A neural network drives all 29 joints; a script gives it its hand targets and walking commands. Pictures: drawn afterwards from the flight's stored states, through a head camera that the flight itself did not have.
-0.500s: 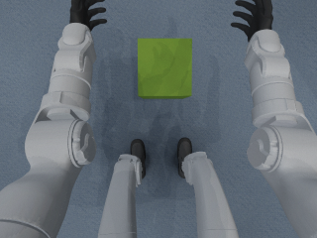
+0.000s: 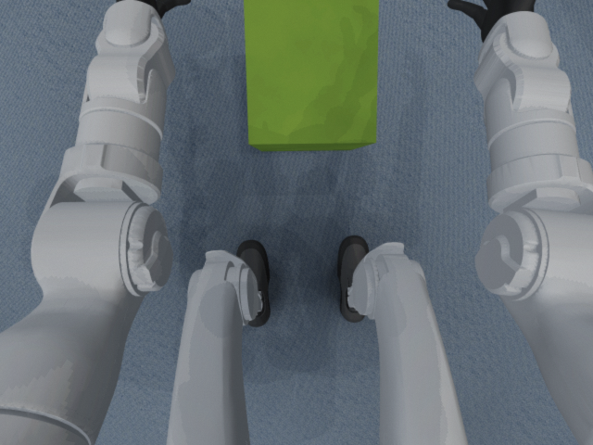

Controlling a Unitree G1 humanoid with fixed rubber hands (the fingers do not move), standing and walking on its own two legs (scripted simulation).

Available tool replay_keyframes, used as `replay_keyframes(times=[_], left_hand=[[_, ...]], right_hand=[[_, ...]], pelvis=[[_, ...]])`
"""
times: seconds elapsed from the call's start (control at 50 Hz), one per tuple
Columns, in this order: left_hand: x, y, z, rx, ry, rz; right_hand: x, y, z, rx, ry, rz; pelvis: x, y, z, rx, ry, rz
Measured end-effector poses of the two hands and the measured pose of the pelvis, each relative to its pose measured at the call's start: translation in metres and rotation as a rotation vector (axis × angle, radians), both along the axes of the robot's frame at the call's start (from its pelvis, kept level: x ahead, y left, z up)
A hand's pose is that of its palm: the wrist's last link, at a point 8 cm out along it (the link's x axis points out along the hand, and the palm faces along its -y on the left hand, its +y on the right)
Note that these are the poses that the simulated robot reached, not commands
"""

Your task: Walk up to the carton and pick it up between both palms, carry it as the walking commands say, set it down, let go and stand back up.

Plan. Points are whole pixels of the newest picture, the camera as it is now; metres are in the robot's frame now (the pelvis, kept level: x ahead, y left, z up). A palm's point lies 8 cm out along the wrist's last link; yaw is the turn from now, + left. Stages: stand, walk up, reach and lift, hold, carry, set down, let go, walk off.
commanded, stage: reach and lift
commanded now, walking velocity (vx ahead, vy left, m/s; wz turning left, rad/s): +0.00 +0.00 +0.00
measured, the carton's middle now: (308, 90) +0.54 -0.02 -0.43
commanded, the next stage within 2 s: none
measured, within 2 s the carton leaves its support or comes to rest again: neither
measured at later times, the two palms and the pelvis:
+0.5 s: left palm (190, 56) +0.56 +0.15 -0.27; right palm (432, 61) +0.54 -0.19 -0.27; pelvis -0.02 -0.01 -0.12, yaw +0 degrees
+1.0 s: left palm (207, 73) +0.56 +0.15 -0.36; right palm (415, 76) +0.54 -0.20 -0.36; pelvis -0.03 -0.01 -0.19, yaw +0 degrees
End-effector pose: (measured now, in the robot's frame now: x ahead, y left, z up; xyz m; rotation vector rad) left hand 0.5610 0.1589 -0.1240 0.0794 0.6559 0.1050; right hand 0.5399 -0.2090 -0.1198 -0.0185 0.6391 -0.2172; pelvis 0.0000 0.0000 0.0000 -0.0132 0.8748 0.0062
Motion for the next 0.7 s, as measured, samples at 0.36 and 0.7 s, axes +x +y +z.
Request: replay_keyframes(times=[0.36, 0.7], left_hand=[[-0.003, -0.004, -0.105, -0.011, 0.02, 0.011], [-0.008, -0.011, -0.206, -0.016, 0.069, -0.012]], right_hand=[[0.002, 0.014, -0.106, 0.011, 0.031, 0.013], [-0.007, 0.014, -0.211, 0.014, 0.091, 0.025]], pelvis=[[-0.015, -0.005, -0.094, 0.0, -0.067, 0.001], [-0.024, -0.006, -0.161, 0.001, -0.192, -0.001]])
